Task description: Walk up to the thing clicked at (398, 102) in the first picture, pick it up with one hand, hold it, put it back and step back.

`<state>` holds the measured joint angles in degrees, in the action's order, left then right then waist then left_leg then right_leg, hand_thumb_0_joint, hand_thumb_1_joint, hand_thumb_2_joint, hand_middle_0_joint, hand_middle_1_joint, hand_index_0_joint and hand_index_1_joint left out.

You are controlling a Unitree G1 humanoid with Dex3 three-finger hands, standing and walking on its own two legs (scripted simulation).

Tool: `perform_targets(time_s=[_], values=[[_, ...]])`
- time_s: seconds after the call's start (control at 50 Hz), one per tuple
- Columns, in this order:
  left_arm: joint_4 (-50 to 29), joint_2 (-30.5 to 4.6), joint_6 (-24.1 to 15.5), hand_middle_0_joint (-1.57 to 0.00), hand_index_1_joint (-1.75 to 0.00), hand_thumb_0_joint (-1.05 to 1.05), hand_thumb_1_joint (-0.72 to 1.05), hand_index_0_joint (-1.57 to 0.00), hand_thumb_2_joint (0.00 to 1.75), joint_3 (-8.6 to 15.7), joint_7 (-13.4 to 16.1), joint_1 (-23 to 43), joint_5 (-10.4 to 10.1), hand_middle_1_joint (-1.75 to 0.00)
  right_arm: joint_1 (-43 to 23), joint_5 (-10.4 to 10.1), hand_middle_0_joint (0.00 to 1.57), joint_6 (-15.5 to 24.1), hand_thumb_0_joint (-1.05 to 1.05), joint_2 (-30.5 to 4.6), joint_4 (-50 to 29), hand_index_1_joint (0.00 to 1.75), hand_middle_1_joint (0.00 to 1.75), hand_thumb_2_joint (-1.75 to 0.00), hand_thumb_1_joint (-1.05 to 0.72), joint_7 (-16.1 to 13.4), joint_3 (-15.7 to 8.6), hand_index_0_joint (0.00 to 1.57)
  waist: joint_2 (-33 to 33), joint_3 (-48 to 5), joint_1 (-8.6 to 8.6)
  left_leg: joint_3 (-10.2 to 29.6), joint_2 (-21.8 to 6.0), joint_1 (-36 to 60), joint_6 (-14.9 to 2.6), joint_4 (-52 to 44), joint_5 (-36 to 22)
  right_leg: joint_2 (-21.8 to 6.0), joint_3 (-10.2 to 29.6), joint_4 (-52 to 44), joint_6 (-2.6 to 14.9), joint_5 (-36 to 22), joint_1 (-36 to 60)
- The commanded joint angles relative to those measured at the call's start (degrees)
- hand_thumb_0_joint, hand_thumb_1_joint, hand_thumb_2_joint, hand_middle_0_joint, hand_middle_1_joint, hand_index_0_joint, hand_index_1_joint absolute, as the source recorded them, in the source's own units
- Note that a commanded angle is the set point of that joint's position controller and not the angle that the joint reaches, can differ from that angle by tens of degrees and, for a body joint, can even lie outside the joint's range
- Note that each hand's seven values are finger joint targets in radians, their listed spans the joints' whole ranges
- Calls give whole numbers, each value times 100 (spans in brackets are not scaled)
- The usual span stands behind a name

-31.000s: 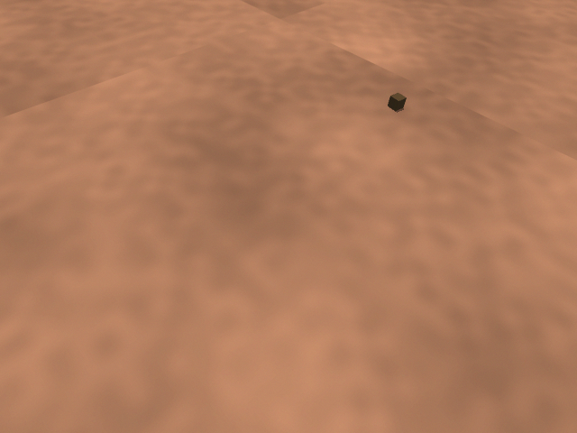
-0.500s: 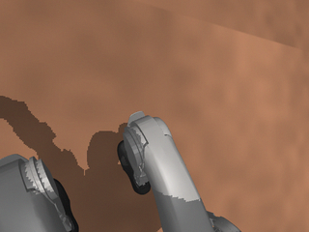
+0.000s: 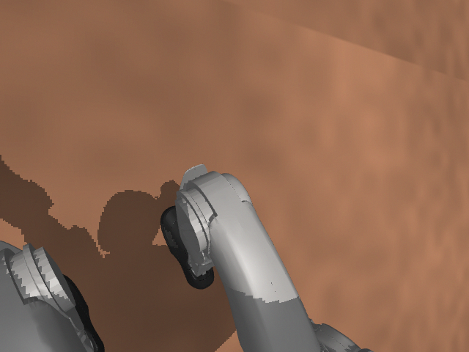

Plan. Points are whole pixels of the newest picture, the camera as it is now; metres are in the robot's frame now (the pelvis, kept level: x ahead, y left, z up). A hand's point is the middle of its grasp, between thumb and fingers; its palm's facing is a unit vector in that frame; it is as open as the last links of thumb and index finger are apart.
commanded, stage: rest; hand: left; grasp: from above
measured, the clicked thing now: out of the picture +0.49 +0.34 -0.29
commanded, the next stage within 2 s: open in 0.40 s
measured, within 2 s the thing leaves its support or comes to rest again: rests again in 0.06 s
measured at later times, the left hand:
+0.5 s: hand out of the picture +0.47 +0.32 -0.25, palm faces -0.08 -0.44 -0.89, open 9.4 cm
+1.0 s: hand out of the picture +0.47 +0.32 -0.26, palm faces -0.07 -0.44 -0.89, open 11.7 cm
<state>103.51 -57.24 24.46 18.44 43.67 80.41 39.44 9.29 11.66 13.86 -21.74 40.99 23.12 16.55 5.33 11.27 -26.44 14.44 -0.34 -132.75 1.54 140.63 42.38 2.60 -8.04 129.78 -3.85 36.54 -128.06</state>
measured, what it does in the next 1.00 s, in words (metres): stands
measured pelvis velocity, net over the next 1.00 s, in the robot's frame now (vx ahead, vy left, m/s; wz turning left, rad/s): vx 0.00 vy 0.00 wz -0.03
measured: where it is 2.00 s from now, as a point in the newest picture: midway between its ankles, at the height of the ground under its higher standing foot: (141, 295)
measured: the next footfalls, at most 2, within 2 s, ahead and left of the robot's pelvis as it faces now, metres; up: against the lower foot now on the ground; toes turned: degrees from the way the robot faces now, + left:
none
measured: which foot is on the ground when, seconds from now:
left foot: down 0.00-1.00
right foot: down 0.00-1.00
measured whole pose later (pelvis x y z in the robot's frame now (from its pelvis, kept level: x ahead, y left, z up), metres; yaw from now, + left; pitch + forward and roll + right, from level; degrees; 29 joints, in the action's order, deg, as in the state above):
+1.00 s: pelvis +0.00 +0.00 +0.01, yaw -2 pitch +32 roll -16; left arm 101.9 -60.9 24.3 16.7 45.5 80.5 35.8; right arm 9.9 11.0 14.9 -22.9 38.3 23.3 20.2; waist 7.2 13.5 -28.4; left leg 16.7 -0.5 -132.0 1.7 140.3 42.6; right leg 2.9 -10.0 127.8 -4.0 36.0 -126.4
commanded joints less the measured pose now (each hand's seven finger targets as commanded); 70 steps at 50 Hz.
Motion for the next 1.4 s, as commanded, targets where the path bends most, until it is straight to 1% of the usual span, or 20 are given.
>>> perform_targets(time_s=[0.0,0.12,0.14,0.2,0.22,0.28,0.38,0.48,0.56,0.6,0.64,0.72,0.78,0.84,1.0,1.04,1.1,1.14,1.16,1.38], values=[[-682,-973,-27,-97,-49,0,56,-98,49,-230,310,1710,171,-50,1570,-25,20,-38,0,-1917,298,30,30,-90,-92,25,-367,20,-3325,-4028,-455,-490,-284,3052,-75,-1425,-1848,137,-707,-967,465,-1925,2632],[-691,-1112,-35,-95,-50,0,54,-96,48,-238,352,1641,108,-51,1488,-31,20,-24,0,-1958,248,30,30,-90,-91,32,-307,20,-3383,-3853,-491,-492,-269,2983,-96,-1442,-1686,155,-723,-1022,459,-1817,2612],[-677,-1071,-23,-94,-50,0,54,-96,47,-300,340,1605,93,-51,1479,-16,20,-22,0,-1973,225,30,30,-90,-92,28,-293,20,-3280,-3818,-555,-494,-252,2941,-105,-1438,-1649,166,-730,-1029,447,-1806,2624],[-607,-1197,-48,-95,-48,0,55,-96,45,-220,404,1594,76,-49,1487,-39,20,-23,0,-2043,217,30,30,-90,-91,48,-274,20,-3340,-3787,-526,-425,-291,2969,-93,-1503,-1568,159,-767,-1060,456,-1736,2623],[-649,-1104,-33,-94,-49,0,54,-96,46,-289,380,1607,39,-51,1443,-26,20,-8,0,-1977,209,30,30,-91,-92,44,-243,20,-3262,-3613,-590,-409,-261,2886,-111,-1466,-1466,126,-773,-1059,438,-1677,2485],[-627,-1193,-65,-93,-49,0,53,-95,47,-285,373,1548,1,-50,1422,-35,20,-2,0,-2022,213,30,30,-90,-91,17,-228,20,-3243,-3668,-598,-417,-275,2872,-112,-1460,-1436,166,-767,-1085,422,-1675,2600],[-614,-1158,-63,-95,-46,0,54,-96,45,-292,435,1569,-89,-47,1516,-72,20,5,0,-2096,145,30,30,-90,-91,57,-176,20,-3227,-3695,-633,-334,-310,2956,-83,-1451,-1689,160,-813,-1056,426,-1892,2670],[-567,-1207,-87,-94,-47,0,53,-95,45,-364,400,1517,-162,-47,1504,-19,20,21,0,-2111,193,30,30,-90,-91,28,-130,20,-3131,-3534,-690,-417,-269,2669,-124,-1450,-1443,199,-782,-1152,396,-1716,2823],[-601,-1221,-91,-62,-51,0,21,-63,44,-347,430,1512,-148,-52,1534,-42,20,26,0,-2134,169,30,30,-90,-90,28,-122,20,-3209,-3575,-666,-337,-296,2881,-89,-1498,-1495,180,-821,-1147,420,-1741,2753],[-666,-1223,-78,-54,-57,0,5,-55,50,-350,402,1494,-179,-58,1504,-45,20,43,0,-2121,129,30,30,-90,-90,40,-114,20,-3192,-3554,-651,-334,-282,2881,-91,-1498,-1522,180,-820,-1131,417,-1762,2699],[-636,-1168,-57,-52,-58,0,-2,-52,55,-366,398,1480,-228,-58,1515,-45,20,35,0,-2148,129,30,30,-90,-90,38,-115,20,-3193,-3544,-701,-319,-294,2847,-79,-1515,-1524,184,-832,-1117,412,-1768,2721],[-611,-1187,-48,-47,-64,0,-9,-46,61,-419,368,1415,-227,-63,1514,-49,20,46,0,-2150,155,30,30,-90,-90,9,-119,20,-3160,-3486,-713,-345,-279,2803,-98,-1490,-1426,199,-809,-1184,385,-1725,2733],[-790,-1187,-28,-44,-67,0,-14,-43,67,-391,363,1468,-223,-66,1507,-73,20,57,0,-2135,91,30,30,-90,-90,29,-118,20,-3240,-3517,-640,-338,-284,2917,-83,-1490,-1544,180,-813,-1161,412,-1775,2649],[-667,-1246,-38,-42,-70,0,-18,-40,71,-405,379,1434,-215,-68,1553,-68,20,71,0,-2182,169,30,30,-90,-90,-4,-132,20,-3204,-3528,-681,-374,-287,2790,-94,-1509,-1447,211,-801,-1202,391,-1753,2855],[-761,-1225,-7,-33,-76,0,-27,-31,78,-377,403,1398,-186,-74,1577,-99,20,54,0,-2138,83,30,30,-90,-90,22,-105,20,-3312,-3618,-661,-309,-312,3043,-60,-1491,-1739,200,-840,-1108,419,-1951,2781],[-695,-1244,-16,-33,-76,0,-27,-31,79,-337,442,1429,-204,-73,1552,-100,20,54,0,-2148,96,30,30,-90,-90,14,-113,20,-3273,-3556,-626,-300,-323,3005,-64,-1502,-1668,190,-843,-1149,423,-1891,2738],[-808,-1223,-44,-30,-79,0,-29,-28,79,-385,399,1502,-248,-77,1475,-45,20,61,0,-2126,92,30,30,-90,-90,20,-98,20,-3347,-3385,-693,-302,-297,2925,-66,-1548,-1536,163,-838,-1117,425,-1777,2631],[-806,-1183,-33,-28,-79,0,-32,-26,82,-453,358,1389,-235,-77,1520,-71,20,74,0,-2144,69,30,30,-90,-90,1,-104,20,-3191,-3526,-717,-352,-283,2887,-95,-1443,-1576,200,-809,-1177,391,-1836,2794],[-728,-1268,-53,-28,-79,0,-32,-26,81,-388,391,1422,-235,-77,1540,-77,20,87,0,-2193,123,30,30,-90,-89,-6,-106,20,-3220,-3618,-672,-340,-317,2942,-83,-1471,-1629,208,-822,-1175,398,-1873,2883],[-833,-1242,-40,-24,-85,0,-37,-21,88,-417,333,1372,-233,-83,1547,-67,20,88,0,-2163,95,30,30,-90,-89,-2,-108,20,-3238,-3477,-687,-313,-290,2920,-76,-1546,-1549,194,-822,-1139,418,-1794,2780]])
